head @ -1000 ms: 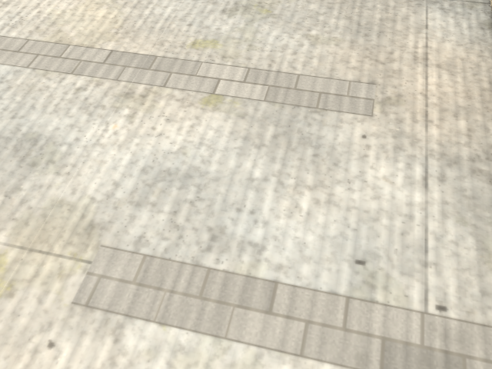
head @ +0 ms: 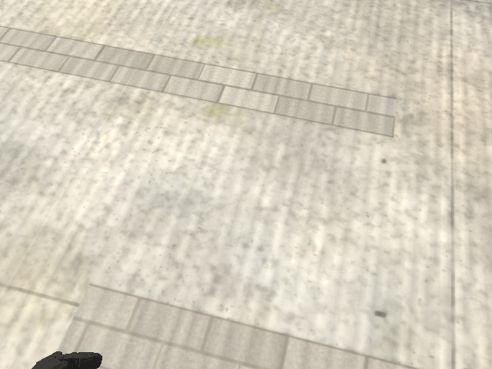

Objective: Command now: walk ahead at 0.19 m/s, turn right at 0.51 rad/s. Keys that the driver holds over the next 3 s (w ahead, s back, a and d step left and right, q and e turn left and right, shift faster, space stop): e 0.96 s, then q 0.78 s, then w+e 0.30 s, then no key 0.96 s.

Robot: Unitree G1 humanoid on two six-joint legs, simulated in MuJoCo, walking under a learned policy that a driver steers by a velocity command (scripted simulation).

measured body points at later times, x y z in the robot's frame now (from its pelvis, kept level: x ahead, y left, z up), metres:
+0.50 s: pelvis +0.13 +0.04 +0.02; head +0.16 +0.05 +0.47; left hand +0.38 +0.26 -0.07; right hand +0.19 -0.26 -0.06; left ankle +0.21 +0.15 -0.71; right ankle +0.08 -0.06 -0.66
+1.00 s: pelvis +0.12 +0.00 +0.03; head +0.13 -0.05 +0.48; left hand +0.40 +0.15 -0.04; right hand +0.08 -0.32 -0.08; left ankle +0.20 +0.14 -0.63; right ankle +0.07 -0.07 -0.71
